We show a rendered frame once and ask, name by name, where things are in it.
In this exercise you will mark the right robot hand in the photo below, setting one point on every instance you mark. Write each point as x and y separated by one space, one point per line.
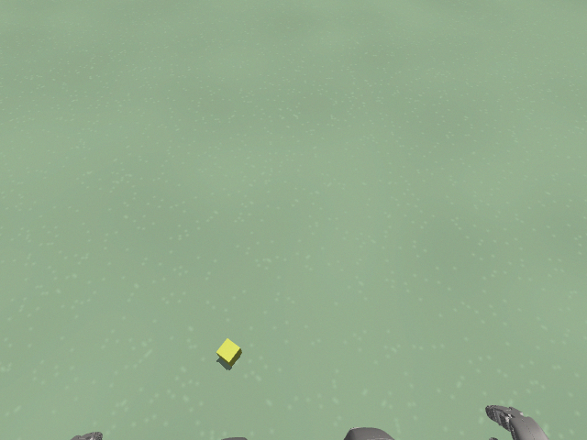
521 427

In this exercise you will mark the cube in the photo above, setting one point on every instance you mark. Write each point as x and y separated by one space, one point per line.
229 352

